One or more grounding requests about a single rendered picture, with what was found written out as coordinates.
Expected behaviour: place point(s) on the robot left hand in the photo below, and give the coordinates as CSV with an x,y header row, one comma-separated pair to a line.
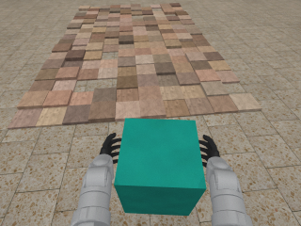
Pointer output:
x,y
107,147

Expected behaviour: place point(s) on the robot right forearm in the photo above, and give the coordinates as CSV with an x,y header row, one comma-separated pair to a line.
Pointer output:
x,y
226,194

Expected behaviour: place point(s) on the robot right hand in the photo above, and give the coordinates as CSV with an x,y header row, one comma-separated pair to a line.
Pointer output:
x,y
211,150

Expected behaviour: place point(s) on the carton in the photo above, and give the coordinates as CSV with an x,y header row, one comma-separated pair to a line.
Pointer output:
x,y
159,170

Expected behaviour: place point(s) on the robot left forearm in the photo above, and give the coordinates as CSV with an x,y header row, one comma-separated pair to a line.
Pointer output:
x,y
95,194

